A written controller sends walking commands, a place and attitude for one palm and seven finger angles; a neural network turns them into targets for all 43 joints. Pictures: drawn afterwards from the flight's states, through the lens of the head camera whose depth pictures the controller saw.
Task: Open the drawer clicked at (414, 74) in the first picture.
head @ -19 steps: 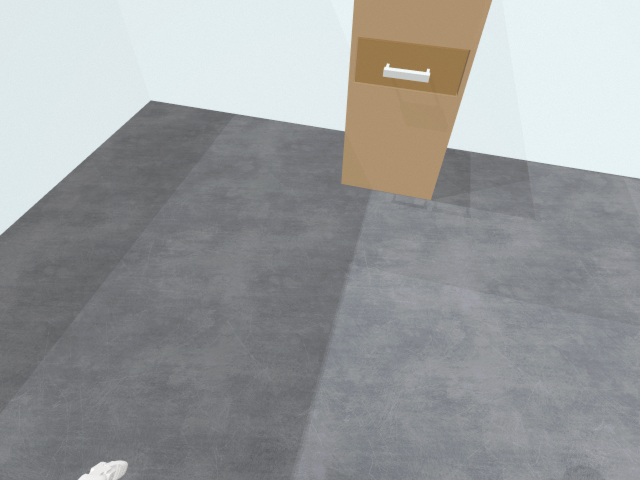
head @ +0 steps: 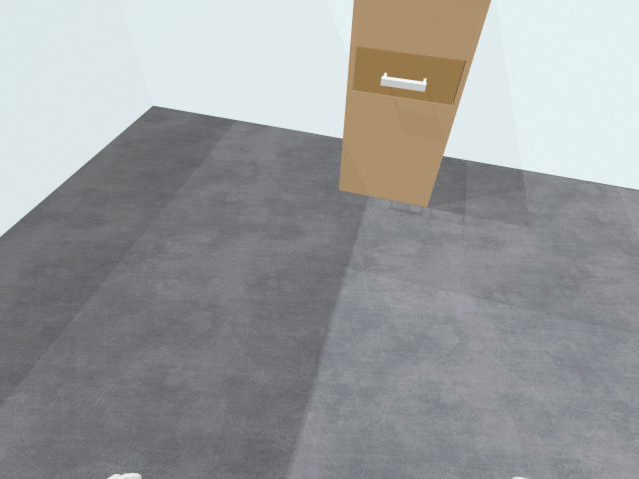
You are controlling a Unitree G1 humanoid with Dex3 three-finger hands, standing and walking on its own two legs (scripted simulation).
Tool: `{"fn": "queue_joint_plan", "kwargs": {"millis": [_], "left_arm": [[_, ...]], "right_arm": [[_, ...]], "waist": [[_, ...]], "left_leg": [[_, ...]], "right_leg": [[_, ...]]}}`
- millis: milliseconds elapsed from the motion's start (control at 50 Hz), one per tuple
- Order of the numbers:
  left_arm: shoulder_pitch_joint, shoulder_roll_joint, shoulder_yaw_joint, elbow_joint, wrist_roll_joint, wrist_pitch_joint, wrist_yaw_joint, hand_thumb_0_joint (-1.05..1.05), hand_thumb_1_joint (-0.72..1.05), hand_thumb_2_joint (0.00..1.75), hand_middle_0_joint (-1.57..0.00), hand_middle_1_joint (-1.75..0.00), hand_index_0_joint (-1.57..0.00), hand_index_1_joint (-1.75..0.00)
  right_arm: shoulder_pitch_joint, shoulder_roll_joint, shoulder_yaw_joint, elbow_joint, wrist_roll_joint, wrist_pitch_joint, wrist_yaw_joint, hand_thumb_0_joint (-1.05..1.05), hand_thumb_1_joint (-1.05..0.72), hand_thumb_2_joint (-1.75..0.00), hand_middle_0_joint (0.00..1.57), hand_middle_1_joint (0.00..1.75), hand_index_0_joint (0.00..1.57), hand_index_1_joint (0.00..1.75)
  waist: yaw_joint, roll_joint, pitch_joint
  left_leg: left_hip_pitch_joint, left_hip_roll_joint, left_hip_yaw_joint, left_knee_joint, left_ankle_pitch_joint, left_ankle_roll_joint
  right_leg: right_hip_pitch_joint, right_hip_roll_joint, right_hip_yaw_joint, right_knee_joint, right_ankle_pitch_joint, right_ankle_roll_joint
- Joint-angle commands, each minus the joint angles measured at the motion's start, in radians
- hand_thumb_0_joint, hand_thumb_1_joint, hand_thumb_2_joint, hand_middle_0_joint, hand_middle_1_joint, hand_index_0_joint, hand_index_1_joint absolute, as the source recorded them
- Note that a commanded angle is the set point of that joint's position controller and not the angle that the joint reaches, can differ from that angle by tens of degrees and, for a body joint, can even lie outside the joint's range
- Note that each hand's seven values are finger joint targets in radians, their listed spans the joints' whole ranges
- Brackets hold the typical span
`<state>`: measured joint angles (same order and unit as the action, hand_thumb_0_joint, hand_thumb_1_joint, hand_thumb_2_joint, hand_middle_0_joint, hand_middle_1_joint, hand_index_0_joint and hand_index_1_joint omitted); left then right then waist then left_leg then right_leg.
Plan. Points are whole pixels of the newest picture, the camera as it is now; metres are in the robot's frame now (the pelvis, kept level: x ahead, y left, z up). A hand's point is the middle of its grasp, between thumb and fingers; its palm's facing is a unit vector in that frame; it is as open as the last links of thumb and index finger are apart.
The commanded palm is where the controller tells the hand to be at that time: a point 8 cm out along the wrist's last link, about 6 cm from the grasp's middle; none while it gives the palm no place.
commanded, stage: stand and wait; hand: left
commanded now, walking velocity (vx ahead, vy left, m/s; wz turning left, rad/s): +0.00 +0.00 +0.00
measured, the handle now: (404, 80) +1.46 -0.23 -0.17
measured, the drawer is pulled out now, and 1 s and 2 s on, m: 0.00 0.00 0.00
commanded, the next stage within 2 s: look at it before walking up in 0.66 s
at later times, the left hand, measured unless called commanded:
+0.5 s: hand out of the picture +0.06 +0.24 -0.15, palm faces -0.03 -0.94 -0.34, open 7.4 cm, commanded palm none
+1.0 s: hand out of the picture +0.05 +0.24 -0.15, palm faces -0.04 -0.94 -0.33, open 7.4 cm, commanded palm none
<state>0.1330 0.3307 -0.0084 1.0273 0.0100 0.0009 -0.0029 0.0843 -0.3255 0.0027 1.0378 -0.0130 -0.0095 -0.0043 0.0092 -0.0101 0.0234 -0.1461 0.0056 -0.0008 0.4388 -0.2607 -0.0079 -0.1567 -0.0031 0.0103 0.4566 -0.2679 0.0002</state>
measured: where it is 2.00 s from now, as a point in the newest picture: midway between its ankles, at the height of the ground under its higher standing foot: outside the picture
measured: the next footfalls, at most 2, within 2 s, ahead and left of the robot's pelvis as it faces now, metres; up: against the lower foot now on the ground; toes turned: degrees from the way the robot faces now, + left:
none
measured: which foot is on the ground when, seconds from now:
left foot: down 0.00-1.00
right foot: down 0.00-1.00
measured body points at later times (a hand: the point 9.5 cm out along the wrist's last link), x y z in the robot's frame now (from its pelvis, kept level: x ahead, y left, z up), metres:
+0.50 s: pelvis -0.02 -0.01 +0.00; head -0.02 -0.01 +0.45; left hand +0.06 +0.29 -0.13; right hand +0.05 -0.30 -0.13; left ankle -0.01 +0.13 -0.74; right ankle -0.01 -0.12 -0.74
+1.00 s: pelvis -0.02 -0.01 +0.00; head -0.01 +0.00 +0.45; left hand +0.06 +0.29 -0.13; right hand +0.05 -0.30 -0.13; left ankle -0.01 +0.13 -0.74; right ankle -0.01 -0.12 -0.74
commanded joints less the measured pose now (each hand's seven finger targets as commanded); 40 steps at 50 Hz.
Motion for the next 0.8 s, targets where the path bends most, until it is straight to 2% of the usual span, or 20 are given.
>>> {"fn": "queue_joint_plan", "kwargs": {"millis": [0, 120, 180, 440, 560, 680, 780], "left_arm": [[-0.048, 0.217, 0.047, -0.062, -0.001, -0.024, 0.017, 0.00, 0.90, 0.90, -0.20, -0.30, -0.20, -0.30], [-0.044, 0.218, 0.047, -0.038, -0.002, -0.026, 0.017, 0.00, 0.90, 0.90, -0.20, -0.30, -0.20, -0.30], [-0.040, 0.219, 0.044, -0.024, -0.003, -0.025, 0.016, 0.00, 0.90, 0.90, -0.20, -0.30, -0.20, -0.30], [-0.041, 0.220, 0.042, -0.008, 0.000, -0.024, 0.013, 0.00, 0.90, 0.90, -0.20, -0.30, -0.20, -0.30], [-0.039, 0.218, 0.042, -0.009, 0.000, -0.027, 0.013, 0.00, 0.90, 0.90, -0.20, -0.30, -0.20, -0.30], [-0.039, 0.217, 0.041, -0.008, 0.001, -0.027, 0.013, 0.00, 0.90, 0.90, -0.20, -0.30, -0.20, -0.30], [-0.034, 0.217, 0.041, -0.007, 0.001, -0.030, 0.014, 0.00, 0.90, 0.90, -0.20, -0.30, -0.20, -0.30]], "right_arm": [[-0.051, -0.210, -0.046, -0.061, 0.001, -0.021, -0.013, 0.00, -0.90, -0.90, 0.20, 0.30, 0.20, 0.30], [-0.034, -0.214, -0.042, -0.031, 0.002, -0.023, -0.013, 0.00, -0.90, -0.90, 0.20, 0.30, 0.20, 0.30], [-0.034, -0.217, -0.041, -0.018, 0.002, -0.024, -0.012, 0.00, -0.90, -0.90, 0.20, 0.30, 0.20, 0.30], [-0.011, -0.219, -0.038, 0.009, 0.001, -0.020, -0.006, 0.00, -0.90, -0.90, 0.20, 0.30, 0.20, 0.30], [-0.007, -0.218, -0.038, 0.012, 0.002, -0.024, -0.006, 0.00, -0.90, -0.90, 0.20, 0.30, 0.20, 0.30], [-0.008, -0.215, -0.039, 0.016, 0.003, -0.022, -0.006, 0.00, -0.90, -0.90, 0.20, 0.30, 0.20, 0.30], [-0.007, -0.215, -0.039, 0.017, 0.004, -0.024, -0.006, 0.00, -0.90, -0.90, 0.20, 0.30, 0.20, 0.30]], "waist": [[-0.009, 0.004, -0.069], [-0.009, 0.006, -0.084], [-0.007, 0.013, -0.066], [-0.009, -0.002, -0.018], [-0.008, 0.005, -0.041], [-0.009, 0.006, -0.030], [-0.011, 0.003, -0.059]], "left_leg": [[0.017, 0.101, -0.077, -0.066, 0.212, 0.041], [0.023, 0.107, -0.079, -0.079, 0.216, 0.038], [0.023, 0.109, -0.079, -0.091, 0.199, 0.038], [-0.007, 0.104, -0.091, -0.123, 0.085, 0.034], [0.004, 0.109, -0.089, -0.120, 0.118, 0.034], [0.000, 0.109, -0.086, -0.120, 0.117, 0.032], [0.021, 0.112, -0.085, -0.112, 0.149, 0.032]], "right_leg": [[0.001, -0.115, 0.095, -0.085, 0.223, -0.038], [0.023, -0.117, 0.097, -0.095, 0.227, -0.038], [0.011, -0.115, 0.101, -0.105, 0.209, -0.037], [-0.038, -0.112, 0.126, -0.157, 0.038, -0.037], [-0.028, -0.113, 0.121, -0.146, 0.084, -0.036], [-0.032, -0.113, 0.125, -0.150, 0.089, -0.036], [-0.016, -0.115, 0.122, -0.144, 0.135, -0.036]]}}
